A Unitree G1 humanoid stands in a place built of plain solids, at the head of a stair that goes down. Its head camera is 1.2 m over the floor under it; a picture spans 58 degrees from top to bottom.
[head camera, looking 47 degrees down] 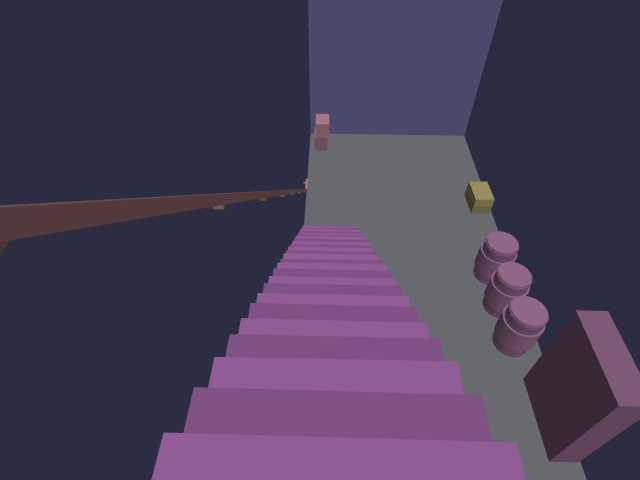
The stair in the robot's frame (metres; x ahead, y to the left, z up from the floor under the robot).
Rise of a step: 0.19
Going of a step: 0.23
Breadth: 1.09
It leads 1 degrees to the right of straight ahead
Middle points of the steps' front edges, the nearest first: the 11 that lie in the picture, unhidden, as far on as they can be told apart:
0.46 -0.06 -0.19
0.70 -0.06 -0.38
0.93 -0.07 -0.58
1.16 -0.08 -0.77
1.38 -0.08 -0.97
1.62 -0.09 -1.16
1.84 -0.09 -1.35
2.08 -0.10 -1.54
2.30 -0.10 -1.74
2.54 -0.11 -1.93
2.78 -0.12 -2.12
